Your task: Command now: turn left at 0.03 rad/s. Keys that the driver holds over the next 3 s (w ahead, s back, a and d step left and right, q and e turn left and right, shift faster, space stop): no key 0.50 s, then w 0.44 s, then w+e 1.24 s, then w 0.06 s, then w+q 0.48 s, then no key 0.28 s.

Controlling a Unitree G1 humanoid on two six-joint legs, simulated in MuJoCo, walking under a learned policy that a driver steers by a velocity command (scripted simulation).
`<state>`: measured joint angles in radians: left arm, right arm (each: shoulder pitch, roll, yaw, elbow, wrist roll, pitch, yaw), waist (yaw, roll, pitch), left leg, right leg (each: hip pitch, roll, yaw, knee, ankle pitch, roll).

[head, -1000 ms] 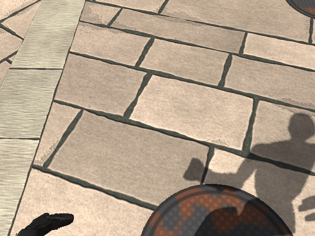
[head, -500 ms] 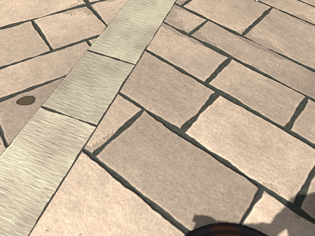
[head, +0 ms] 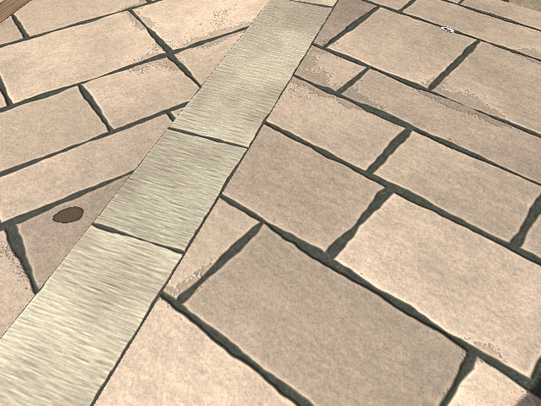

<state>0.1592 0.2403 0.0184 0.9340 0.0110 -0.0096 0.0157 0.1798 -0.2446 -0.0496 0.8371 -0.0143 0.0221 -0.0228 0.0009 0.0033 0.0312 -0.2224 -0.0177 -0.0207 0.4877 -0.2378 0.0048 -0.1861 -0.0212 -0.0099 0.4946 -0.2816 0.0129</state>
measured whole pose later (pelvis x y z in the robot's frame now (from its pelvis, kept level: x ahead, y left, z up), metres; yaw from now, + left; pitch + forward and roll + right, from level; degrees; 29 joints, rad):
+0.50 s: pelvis +0.00 -0.01 +0.00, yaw +0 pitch -2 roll +0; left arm 0.19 0.24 0.01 1.06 0.01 0.00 0.03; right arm 0.17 -0.23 -0.04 1.05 0.00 0.01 -0.04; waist 0.01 0.00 0.04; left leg -0.20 0.00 -0.02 0.46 -0.23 -0.01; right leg -0.16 -0.01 -0.01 0.46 -0.27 0.00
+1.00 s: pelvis +0.13 +0.02 +0.01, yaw -1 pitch +1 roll +0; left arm 0.11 0.27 0.05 0.95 -0.03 -0.09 -0.02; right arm 0.46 -0.18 -0.02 1.12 0.00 -0.09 0.00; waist -0.06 -0.03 0.00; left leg 0.04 -0.03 0.04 0.23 -0.28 0.04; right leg -0.63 -0.08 -0.02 0.92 -0.15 -0.03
